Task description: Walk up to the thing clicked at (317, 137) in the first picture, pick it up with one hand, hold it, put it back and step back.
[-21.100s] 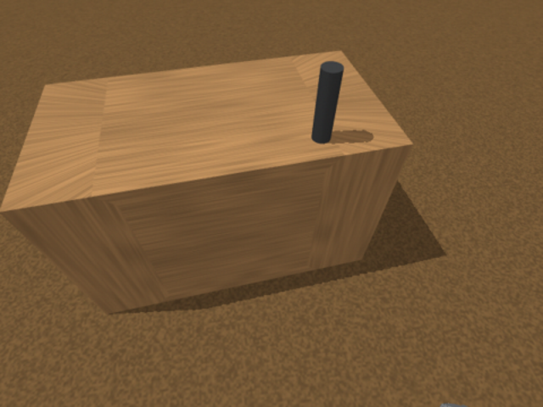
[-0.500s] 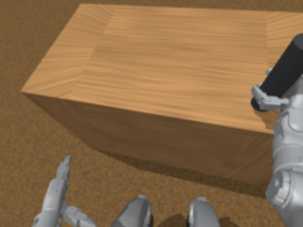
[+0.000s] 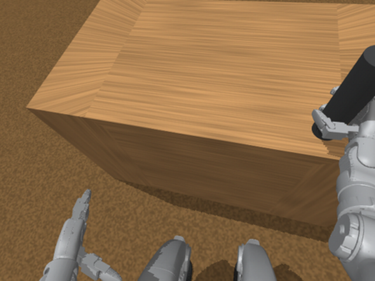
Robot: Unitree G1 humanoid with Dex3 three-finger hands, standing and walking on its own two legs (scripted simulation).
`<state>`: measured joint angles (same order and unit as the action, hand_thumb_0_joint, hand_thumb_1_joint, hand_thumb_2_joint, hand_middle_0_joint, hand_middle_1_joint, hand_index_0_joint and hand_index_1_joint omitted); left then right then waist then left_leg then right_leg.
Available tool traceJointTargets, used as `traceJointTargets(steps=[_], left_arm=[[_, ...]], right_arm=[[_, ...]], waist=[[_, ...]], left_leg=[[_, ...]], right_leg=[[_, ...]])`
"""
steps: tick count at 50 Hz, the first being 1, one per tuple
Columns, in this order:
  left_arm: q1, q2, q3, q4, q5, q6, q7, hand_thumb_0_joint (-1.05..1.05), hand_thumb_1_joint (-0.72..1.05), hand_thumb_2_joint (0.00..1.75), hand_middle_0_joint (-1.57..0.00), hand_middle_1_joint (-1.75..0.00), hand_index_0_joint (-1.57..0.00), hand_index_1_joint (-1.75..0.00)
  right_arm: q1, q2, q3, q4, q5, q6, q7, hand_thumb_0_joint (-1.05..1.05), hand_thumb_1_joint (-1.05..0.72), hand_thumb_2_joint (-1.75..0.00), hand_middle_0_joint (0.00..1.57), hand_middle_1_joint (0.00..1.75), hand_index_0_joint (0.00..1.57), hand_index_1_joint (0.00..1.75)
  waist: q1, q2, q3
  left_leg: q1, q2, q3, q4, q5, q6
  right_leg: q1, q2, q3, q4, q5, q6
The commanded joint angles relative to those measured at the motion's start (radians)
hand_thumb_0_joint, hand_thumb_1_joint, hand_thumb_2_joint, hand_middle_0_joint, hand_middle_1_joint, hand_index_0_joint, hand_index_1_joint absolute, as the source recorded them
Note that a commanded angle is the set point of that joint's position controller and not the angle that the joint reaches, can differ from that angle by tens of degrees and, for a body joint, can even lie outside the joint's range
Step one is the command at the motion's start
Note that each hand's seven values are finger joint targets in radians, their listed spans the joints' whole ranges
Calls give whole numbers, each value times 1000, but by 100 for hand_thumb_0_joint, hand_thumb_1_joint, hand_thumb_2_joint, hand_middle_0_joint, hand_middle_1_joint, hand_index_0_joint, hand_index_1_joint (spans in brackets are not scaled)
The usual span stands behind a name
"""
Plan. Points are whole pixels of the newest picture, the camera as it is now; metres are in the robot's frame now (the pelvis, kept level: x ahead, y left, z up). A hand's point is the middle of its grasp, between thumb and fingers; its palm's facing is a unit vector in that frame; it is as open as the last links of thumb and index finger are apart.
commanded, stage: loosen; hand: right
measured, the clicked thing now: (347, 101) +0.46 -0.24 +0.07
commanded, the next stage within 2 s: open in 0.12 s
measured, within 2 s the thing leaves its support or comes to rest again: neither
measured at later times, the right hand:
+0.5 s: hand (333, 113) +0.47 -0.23 +0.03, palm faces +0.28 +0.96 +0.01, open 11.8 cm
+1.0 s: hand out of the picture +0.47 -0.28 +0.10, palm faces +0.34 +0.94 -0.01, open 17.3 cm
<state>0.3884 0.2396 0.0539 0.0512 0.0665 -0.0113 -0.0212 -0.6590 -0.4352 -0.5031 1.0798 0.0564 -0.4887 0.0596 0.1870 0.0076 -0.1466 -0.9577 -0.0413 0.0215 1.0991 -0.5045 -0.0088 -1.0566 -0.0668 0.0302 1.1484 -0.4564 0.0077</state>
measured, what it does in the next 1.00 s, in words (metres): stands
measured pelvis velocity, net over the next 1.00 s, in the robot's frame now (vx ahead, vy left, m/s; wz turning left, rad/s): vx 0.01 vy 0.00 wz -0.01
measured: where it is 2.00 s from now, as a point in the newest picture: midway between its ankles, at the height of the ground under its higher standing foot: outside the picture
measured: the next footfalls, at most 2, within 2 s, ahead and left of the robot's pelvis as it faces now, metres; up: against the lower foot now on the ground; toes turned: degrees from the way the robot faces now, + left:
none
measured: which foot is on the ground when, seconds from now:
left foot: down 0.00-1.00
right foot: down 0.00-1.00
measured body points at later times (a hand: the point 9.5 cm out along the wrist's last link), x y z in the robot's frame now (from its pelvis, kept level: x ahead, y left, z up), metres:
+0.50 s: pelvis +0.00 +0.00 -0.01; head +0.11 -0.04 +0.43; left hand +0.15 +0.27 +0.00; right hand +0.44 -0.28 +0.03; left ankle +0.01 +0.13 -0.65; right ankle +0.04 -0.12 -0.65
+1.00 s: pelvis +0.01 +0.00 +0.02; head +0.10 -0.04 +0.46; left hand +0.16 +0.27 +0.01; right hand +0.45 -0.33 +0.11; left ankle +0.01 +0.13 -0.65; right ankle +0.04 -0.12 -0.65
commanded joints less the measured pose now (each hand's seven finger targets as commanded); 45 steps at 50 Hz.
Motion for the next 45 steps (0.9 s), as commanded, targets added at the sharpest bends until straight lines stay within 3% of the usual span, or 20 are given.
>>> traceJointTargets(steps=[1,2,7,10,11,12,13,14,17,25,27,28,33,34,36,37,38,41,44,45], left_arm=[[24,167,100,-180,6,-49,10,0,-55,6,-5,-5,-4,-5],[20,157,85,-179,6,-49,8,0,-55,5,-5,-5,-4,-5],[41,166,98,-204,4,-44,8,0,-51,3,-5,-6,-6,-5],[47,168,101,-207,3,-41,7,0,-51,3,-6,-6,-7,-5],[53,170,101,-208,4,-41,7,0,-52,4,-6,-6,-6,-5],[26,170,101,-230,-1,-42,7,0,-54,5,-5,-5,-5,-5],[37,171,98,-225,1,-43,9,0,-54,5,-5,-5,-5,-5],[38,167,102,-217,3,-42,9,0,-54,6,-5,-5,-5,-5],[35,169,101,-223,0,-46,9,0,-55,6,-5,-5,-5,-6],[45,170,100,-235,2,-47,11,0,-55,7,-5,-5,-4,-6],[42,171,97,-226,1,-46,10,0,-56,7,-5,-5,-4,-6],[58,170,99,-215,2,-43,10,0,-56,7,-5,-5,-4,-6],[36,161,94,-219,1,-43,4,0,-57,7,-5,-5,-4,-6],[44,165,100,-209,1,-42,5,0,-56,6,-5,-5,-4,-6],[31,164,88,-251,-4,-41,5,0,-53,4,-6,-5,-6,-5],[40,179,104,-255,-3,-39,9,0,-52,4,-5,-5,-6,-5],[40,205,126,-282,-7,-35,13,0,-53,4,-6,-5,-5,-5],[122,209,145,-194,-12,-15,13,0,-53,5,-5,-5,-5,-5],[56,188,114,-205,-26,-15,16,0,-54,5,-5,-4,-5,-5],[54,166,96,-162,-26,-13,15,0,-54,5,-5,-4,-4,-5]], right_arm=[[-369,-205,3,-188,1,-73,-5,0,-33,-122,126,134,128,134],[-357,-210,-7,-168,-1,-74,-6,0,-34,-122,126,134,128,134],[-385,-232,-6,-206,-8,-72,-8,0,-8,-82,117,99,117,99],[-353,-192,10,-149,-4,-62,-6,0,5,-58,112,85,112,85],[-382,-231,-13,-203,-3,-67,-7,0,13,-50,110,79,110,80],[-352,-211,4,-151,-7,-61,-8,0,21,-50,102,77,102,77],[-418,-240,-3,-244,-6,-68,-8,0,28,-43,98,71,98,71],[-388,-206,15,-168,-9,-63,-7,0,33,-36,94,65,95,65],[-423,-251,-14,-229,-4,-66,-12,0,43,-25,85,54,85,54],[-370,-244,-17,-214,-3,-67,-11,0,49,-15,50,32,50,32],[-371,-263,-29,-252,-2,-68,-11,0,50,-14,45,30,45,30],[-356,-244,-21,-216,0,-64,-9,0,50,-13,41,27,41,27],[-330,-218,-8,-222,0,-61,-8,0,52,-11,29,21,29,21],[-329,-210,-9,-234,5,-64,-5,0,54,-10,26,18,26,18],[-359,-256,-19,-291,-3,-65,-6,0,50,-13,14,15,15,15],[-398,-280,-23,-331,-8,-68,-4,0,52,-11,13,13,13,13],[-396,-327,-45,-361,-7,-65,-6,0,49,-8,10,9,10,9],[-357,-320,-49,-335,1,-34,-10,0,53,-5,8,6,8,6],[-412,-375,-65,-404,11,-7,-13,0,58,-4,6,6,6,6],[-418,-355,-42,-388,9,4,-10,0,60,-3,6,5,6,5]], waist=[[19,-154,-427],[5,-142,-409],[9,-163,-434],[21,-150,-399],[11,-165,-425],[14,-151,-395],[7,-180,-438],[25,-165,-405],[3,-161,-427],[3,-159,-462],[-13,-185,-494],[0,-174,-464],[-9,-142,-449],[2,-146,-449],[-7,-168,-504],[3,-184,-536],[-9,-202,-576],[-8,-204,-498],[-46,-235,-479],[-51,-243,-433]], left_leg=[[113,-17,8,-126,300,18],[99,-18,10,-120,289,20],[95,-17,10,-124,258,21],[65,-20,20,-118,235,25],[73,-18,17,-116,239,24],[63,-18,19,-118,216,27],[71,-16,13,-120,222,26],[55,-18,16,-119,210,27],[82,-14,6,-130,197,24],[120,-16,7,-122,266,19],[133,-14,2,-112,318,17],[123,-17,6,-117,309,18],[154,-14,-2,-120,341,10],[149,-14,1,-118,347,10],[164,-14,0,-120,363,11],[171,-16,4,-120,381,12],[196,-15,5,-127,396,13],[206,-16,6,-164,399,7],[236,-10,1,-196,376,12],[225,-10,2,-202,350,15]], right_leg=[[376,25,5,-120,247,-25],[367,26,7,-121,245,-23],[380,23,8,-127,208,-22],[374,22,14,-136,197,-19],[382,22,15,-132,203,-18],[367,22,15,-142,174,-18],[396,21,13,-138,180,-17],[377,21,13,-136,165,-17],[359,25,8,-133,138,-19],[377,29,4,-114,211,-22],[392,28,1,-101,267,-23],[386,27,2,-105,263,-22],[352,30,-3,-98,272,-28],[358,26,0,-97,278,-28],[403,27,2,-102,310,-27],[449,24,3,-102,343,-24],[497,26,2,-111,373,-20],[510,32,-4,-139,370,-23],[534,30,-7,-181,356,-18],[524,31,-9,-199,332,-15]])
